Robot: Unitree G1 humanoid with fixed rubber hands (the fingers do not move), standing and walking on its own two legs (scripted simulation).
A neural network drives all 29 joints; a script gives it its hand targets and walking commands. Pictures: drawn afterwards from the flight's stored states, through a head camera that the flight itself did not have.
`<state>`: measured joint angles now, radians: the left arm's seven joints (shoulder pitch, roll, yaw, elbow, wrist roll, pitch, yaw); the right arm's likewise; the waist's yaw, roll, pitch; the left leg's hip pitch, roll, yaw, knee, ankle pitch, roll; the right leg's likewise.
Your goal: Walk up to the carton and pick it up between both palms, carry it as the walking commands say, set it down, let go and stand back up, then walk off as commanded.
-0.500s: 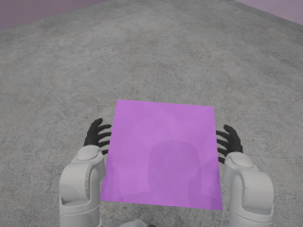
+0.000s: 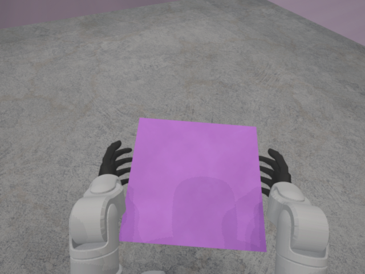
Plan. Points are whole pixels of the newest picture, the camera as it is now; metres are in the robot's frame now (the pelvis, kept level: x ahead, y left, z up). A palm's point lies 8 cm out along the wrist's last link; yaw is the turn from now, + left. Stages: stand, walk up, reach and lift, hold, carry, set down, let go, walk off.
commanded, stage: carry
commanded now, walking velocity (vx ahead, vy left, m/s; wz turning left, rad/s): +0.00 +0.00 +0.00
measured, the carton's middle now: (191, 187) +0.29 +0.02 +0.02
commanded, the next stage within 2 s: none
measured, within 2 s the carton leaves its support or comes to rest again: neither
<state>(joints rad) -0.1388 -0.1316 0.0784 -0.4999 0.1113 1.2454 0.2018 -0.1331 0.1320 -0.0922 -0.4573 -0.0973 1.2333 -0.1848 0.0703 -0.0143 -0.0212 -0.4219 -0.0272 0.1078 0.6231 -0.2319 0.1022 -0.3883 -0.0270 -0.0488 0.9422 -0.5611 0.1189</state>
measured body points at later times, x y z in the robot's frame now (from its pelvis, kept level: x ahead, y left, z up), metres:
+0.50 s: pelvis -0.08 +0.06 +0.01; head -0.12 +0.05 +0.46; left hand +0.18 +0.22 +0.12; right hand +0.17 -0.10 +0.11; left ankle +0.06 +0.07 -0.72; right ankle -0.09 -0.07 -0.71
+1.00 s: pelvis -0.10 +0.09 +0.01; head -0.09 +0.10 +0.46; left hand +0.18 +0.25 +0.10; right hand +0.17 -0.08 +0.09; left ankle -0.08 +0.19 -0.72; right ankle -0.15 +0.01 -0.72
